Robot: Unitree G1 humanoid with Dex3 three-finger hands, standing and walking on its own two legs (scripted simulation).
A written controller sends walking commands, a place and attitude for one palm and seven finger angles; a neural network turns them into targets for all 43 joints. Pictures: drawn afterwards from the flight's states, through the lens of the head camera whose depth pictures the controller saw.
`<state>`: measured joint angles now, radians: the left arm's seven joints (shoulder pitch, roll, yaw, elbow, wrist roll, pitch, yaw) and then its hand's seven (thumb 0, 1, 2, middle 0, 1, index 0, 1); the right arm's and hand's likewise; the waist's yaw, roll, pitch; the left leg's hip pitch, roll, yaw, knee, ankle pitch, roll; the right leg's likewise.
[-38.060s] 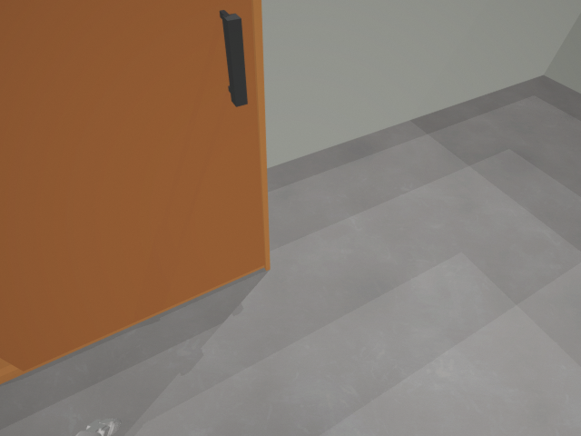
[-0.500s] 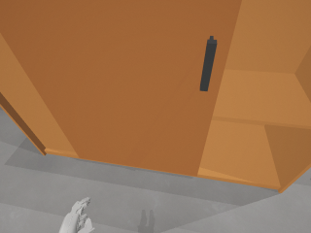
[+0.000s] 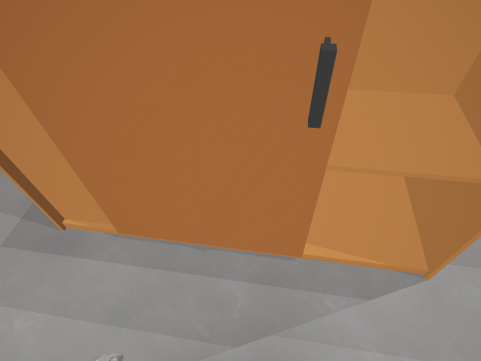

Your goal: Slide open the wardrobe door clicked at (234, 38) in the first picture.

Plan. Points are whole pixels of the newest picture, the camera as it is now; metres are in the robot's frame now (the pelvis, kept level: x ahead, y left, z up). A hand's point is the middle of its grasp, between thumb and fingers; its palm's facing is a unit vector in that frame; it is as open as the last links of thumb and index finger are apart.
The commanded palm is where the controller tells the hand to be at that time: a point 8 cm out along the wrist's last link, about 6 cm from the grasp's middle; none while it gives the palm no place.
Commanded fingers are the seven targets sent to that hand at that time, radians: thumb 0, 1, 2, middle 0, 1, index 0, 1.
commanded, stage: let the arm hang, fingers relaxed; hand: right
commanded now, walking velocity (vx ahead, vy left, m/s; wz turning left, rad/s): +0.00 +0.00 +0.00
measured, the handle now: (320, 84) +0.62 -0.12 +0.14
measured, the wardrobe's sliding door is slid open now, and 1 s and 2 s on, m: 0.52 0.52 0.52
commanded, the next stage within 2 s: look to check the result in 0.78 s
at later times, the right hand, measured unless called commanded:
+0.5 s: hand out of the picture -0.01 -0.18 -0.17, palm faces +0.00 +0.98 -0.19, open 7.4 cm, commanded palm none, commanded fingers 0.00 -0.90 -0.90 0.20 0.30 0.20 0.30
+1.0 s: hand out of the picture +0.00 -0.17 -0.17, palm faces +0.00 +0.98 -0.18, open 7.4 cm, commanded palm none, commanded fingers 0.00 -0.90 -0.90 0.20 0.30 0.20 0.30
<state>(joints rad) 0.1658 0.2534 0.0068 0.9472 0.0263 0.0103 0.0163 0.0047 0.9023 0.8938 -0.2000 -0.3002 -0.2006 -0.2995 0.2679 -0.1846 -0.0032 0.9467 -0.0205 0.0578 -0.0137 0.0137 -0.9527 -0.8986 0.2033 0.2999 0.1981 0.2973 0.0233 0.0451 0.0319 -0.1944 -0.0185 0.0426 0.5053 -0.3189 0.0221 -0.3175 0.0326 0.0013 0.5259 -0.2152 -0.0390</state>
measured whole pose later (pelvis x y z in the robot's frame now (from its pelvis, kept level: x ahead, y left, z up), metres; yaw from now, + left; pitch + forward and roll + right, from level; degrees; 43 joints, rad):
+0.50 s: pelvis +0.00 -0.01 +0.01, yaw +1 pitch +0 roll +1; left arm 0.28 0.13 0.00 1.15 0.02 0.01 0.04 0.01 0.91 0.89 -0.20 -0.30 -0.20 -0.30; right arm 0.28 -0.14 0.00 1.14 -0.01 0.00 -0.03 0.01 -0.91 -0.90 0.20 0.30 0.19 0.30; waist 0.02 -0.02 0.03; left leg -0.14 -0.02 0.03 0.41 -0.26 0.02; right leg -0.26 0.03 -0.01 0.43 -0.17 -0.05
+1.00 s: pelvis +0.00 +0.00 +0.01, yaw +1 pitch +0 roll +0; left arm 0.24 0.15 0.01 1.14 0.02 0.00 0.04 0.00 0.91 0.89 -0.20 -0.30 -0.20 -0.30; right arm 0.27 -0.15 0.00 1.15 -0.01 0.00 -0.03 0.01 -0.91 -0.90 0.20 0.30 0.19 0.30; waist 0.01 0.00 0.04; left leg -0.12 -0.02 0.03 0.39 -0.26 0.02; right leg -0.24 0.03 -0.01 0.41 -0.17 -0.04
